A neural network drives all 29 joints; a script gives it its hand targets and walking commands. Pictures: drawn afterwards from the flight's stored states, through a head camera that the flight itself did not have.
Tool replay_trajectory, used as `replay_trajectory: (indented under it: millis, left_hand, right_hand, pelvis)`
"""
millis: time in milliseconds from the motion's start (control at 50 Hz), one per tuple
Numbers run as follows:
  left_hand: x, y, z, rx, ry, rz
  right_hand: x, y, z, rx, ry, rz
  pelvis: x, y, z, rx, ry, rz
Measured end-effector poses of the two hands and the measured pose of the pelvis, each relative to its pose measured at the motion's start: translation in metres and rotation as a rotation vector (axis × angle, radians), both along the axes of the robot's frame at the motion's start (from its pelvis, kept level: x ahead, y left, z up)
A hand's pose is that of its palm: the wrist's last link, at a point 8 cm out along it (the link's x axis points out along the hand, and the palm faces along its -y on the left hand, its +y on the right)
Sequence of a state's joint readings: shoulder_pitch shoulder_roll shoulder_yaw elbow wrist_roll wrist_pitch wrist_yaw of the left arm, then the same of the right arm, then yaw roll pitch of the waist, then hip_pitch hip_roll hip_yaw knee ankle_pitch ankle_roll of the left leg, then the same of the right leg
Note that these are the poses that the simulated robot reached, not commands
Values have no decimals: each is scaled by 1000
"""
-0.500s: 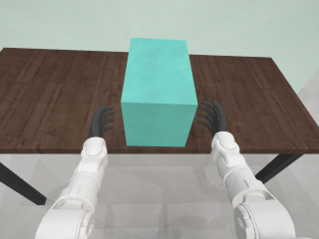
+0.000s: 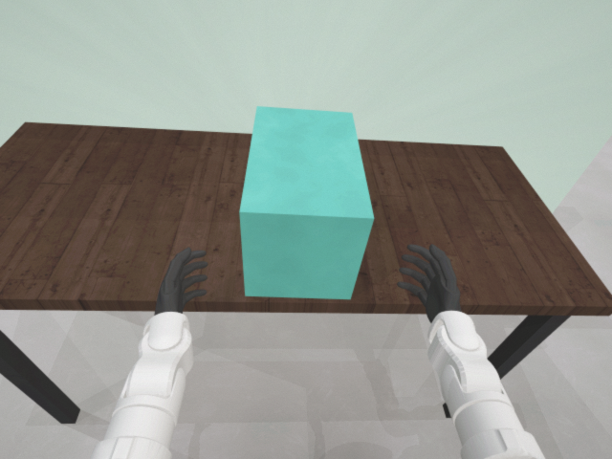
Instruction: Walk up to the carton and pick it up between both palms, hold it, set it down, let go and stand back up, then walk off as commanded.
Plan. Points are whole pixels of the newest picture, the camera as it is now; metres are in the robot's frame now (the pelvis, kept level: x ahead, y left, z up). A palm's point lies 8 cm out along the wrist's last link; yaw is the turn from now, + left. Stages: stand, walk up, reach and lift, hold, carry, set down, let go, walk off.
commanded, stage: set down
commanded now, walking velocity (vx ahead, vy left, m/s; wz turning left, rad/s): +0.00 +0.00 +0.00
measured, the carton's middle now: (301, 198) +0.55 +0.01 +0.03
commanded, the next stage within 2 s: let go in 1.98 s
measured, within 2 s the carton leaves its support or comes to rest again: neither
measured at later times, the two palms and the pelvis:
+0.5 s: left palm (164, 346) +0.26 +0.19 +0.03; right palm (476, 349) +0.25 -0.20 +0.06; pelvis +0.00 -0.01 +0.00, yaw +0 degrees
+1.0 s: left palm (154, 366) +0.25 +0.20 +0.01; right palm (474, 372) +0.23 -0.21 +0.02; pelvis +0.03 -0.01 +0.01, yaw +0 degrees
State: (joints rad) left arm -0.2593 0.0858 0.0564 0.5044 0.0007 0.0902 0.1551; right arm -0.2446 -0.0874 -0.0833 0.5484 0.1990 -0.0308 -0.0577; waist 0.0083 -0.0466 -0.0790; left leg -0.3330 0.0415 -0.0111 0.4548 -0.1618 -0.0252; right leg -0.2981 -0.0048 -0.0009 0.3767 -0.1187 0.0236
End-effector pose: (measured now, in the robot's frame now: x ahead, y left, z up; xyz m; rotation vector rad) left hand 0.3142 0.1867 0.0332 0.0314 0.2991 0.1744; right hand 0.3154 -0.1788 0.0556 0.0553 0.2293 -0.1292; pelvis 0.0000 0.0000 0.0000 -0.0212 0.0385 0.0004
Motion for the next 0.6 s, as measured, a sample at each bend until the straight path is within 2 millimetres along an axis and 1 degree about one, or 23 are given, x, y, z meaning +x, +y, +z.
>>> replay_trajectory:
  millis: [80,140,220,320,460,600]
  left_hand:
    - [-12,3,0,-1,6,8]
    - [-20,2,-1,-2,17,5]
    - [-33,1,1,0,14,-1]
    - [-44,0,-6,-1,65,1]
    - [-52,-1,-5,4,73,6]
    - [-62,1,-6,10,92,19]
  right_hand:
    - [-13,-4,6,-5,-27,-9]
    - [-22,-6,4,-5,-5,-11]
    - [-37,-11,5,-8,-9,-24]
    - [-54,-16,2,-9,14,-36]
    - [-67,-23,3,-11,24,-43]
    - [-75,-29,3,-13,37,-57]
  pelvis:
    - [0,0,0,1,-17,0]
    - [-2,-1,0,1,-29,1]
    - [-1,-1,1,1,-45,1]
    - [-1,-1,1,2,-56,1]
    - [0,-5,1,6,-64,1]
    - [10,-7,4,9,-65,1]
